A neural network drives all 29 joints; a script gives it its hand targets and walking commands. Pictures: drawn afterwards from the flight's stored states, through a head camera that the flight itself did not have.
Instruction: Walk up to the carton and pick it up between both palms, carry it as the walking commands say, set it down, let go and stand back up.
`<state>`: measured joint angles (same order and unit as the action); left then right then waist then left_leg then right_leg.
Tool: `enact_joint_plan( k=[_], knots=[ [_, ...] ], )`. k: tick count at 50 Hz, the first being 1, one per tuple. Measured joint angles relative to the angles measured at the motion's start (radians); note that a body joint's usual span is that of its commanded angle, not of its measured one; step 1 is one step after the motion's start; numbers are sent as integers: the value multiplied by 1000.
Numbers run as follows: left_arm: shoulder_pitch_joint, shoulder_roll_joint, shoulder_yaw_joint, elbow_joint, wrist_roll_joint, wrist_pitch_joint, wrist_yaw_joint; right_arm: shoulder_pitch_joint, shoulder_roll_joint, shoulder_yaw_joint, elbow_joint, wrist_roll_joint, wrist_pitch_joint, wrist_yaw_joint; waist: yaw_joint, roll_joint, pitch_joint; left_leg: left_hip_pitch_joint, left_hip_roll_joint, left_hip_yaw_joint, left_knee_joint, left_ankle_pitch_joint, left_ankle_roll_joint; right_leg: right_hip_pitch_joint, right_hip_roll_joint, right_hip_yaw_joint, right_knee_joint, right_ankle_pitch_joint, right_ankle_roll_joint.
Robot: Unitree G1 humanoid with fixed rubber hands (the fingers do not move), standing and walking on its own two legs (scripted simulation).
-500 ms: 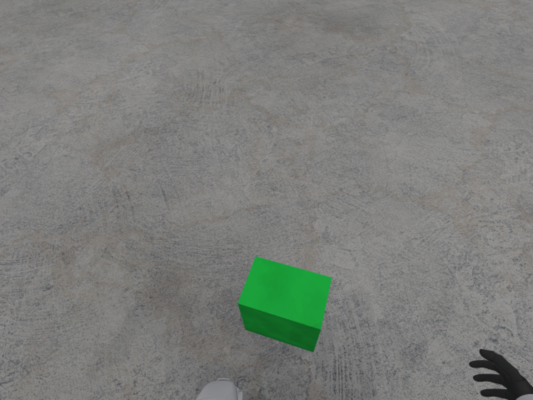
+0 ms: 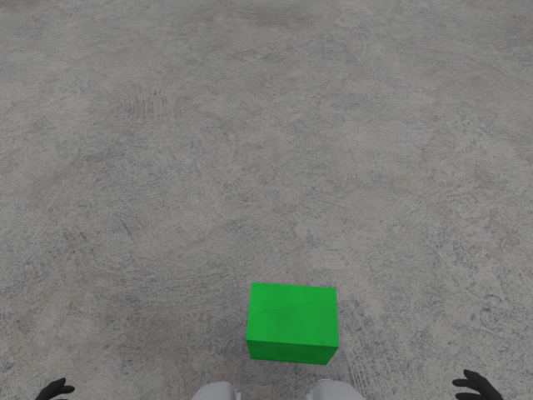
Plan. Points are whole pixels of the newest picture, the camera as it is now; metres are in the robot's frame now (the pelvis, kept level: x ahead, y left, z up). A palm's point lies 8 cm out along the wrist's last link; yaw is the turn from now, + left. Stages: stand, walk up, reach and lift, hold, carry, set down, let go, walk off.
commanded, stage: walk up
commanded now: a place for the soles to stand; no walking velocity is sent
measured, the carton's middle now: (290, 325) +0.38 -0.06 -0.61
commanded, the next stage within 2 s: none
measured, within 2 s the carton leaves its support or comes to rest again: neither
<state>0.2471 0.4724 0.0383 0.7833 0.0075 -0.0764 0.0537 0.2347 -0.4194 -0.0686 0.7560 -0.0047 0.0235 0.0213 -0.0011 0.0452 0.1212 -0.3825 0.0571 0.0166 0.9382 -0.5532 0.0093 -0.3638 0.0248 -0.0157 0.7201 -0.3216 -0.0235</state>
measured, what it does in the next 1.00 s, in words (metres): steps on the spot: left foot, then right foot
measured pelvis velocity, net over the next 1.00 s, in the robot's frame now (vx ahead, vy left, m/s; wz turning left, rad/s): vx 0.01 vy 0.01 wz -0.19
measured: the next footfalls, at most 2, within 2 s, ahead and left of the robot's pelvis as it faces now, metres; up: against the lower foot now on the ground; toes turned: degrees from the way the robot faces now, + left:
left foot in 0.06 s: +0.08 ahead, +0.15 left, +0.00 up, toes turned -5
right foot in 0.38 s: +0.02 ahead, -0.15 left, +0.00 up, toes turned -1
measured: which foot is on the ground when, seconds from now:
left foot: up 0.00-0.04, down 0.06-1.00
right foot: down 0.00-0.06, up 0.08-0.36, down 0.38-1.00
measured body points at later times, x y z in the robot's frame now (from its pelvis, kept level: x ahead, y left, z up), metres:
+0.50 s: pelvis +0.00 +0.03 -0.01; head +0.05 +0.04 +0.44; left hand +0.18 +0.34 -0.11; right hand +0.05 -0.33 -0.09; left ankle +0.03 +0.15 -0.71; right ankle +0.00 -0.10 -0.71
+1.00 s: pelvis +0.01 +0.01 +0.02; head +0.02 +0.01 +0.47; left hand +0.19 +0.31 -0.09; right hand +0.06 -0.33 -0.08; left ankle +0.04 +0.16 -0.71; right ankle +0.00 -0.10 -0.71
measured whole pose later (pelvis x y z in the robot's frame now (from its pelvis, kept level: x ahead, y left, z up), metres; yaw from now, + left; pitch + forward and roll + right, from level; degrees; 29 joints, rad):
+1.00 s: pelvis +0.01 +0.01 +0.02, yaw -11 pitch -2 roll +1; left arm 0.06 0.42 0.01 1.01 0.00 0.00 -0.02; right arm 0.09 -0.42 -0.01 1.03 0.00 -0.04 -0.01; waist -0.01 -0.02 0.06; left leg -0.19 0.07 0.09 0.49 -0.26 -0.04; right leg -0.24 0.00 0.04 0.54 -0.27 0.00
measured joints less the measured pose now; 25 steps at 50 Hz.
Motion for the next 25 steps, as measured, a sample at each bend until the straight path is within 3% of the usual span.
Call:
enact_joint_plan(
  k=[4,6,10,15,19,20,24,25],
  knots=[
    [-30,0,-9,-4,-9,37,-18,-25,9,4,18,-8,-32,-19,6,-52,-8,44,-10,31,-169,180,-15,-31,-38,58,95,-46,27],
    [-50,-11,-8,2,-9,60,-23,-29,7,10,29,-8,-43,-27,3,-60,-12,42,-10,47,-150,162,-15,-71,-21,91,201,-115,16],
    [-79,-6,4,-1,-11,81,-38,-37,-3,7,37,-7,-59,-41,-7,-62,-6,49,21,58,-173,157,-9,-121,2,80,362,-185,4],
    [-92,12,25,1,-8,90,-59,-36,-38,-10,35,-10,-63,-44,-14,-72,15,44,52,85,-192,169,-10,-78,-21,40,226,-166,2],
    [-87,14,28,17,5,84,-64,-35,-70,-17,39,-4,-48,-38,-14,-65,12,20,82,111,-144,142,-25,24,-22,-3,0,-42,-7],
    [-90,10,28,25,11,80,-62,-40,-75,-18,44,0,-45,-38,-15,-52,20,11,95,106,-119,132,-28,28,-11,-5,-8,-25,9],
    [-81,3,11,37,14,66,-53,-57,-52,1,72,17,-36,-45,-12,-53,19,-2,51,44,-72,10,5,11,-6,16,40,-59,26],
    [-80,0,5,43,11,67,-51,-58,-43,6,80,19,-41,-45,-12,-55,14,13,39,39,-111,55,6,10,-8,21,46,-63,28]
  ],
)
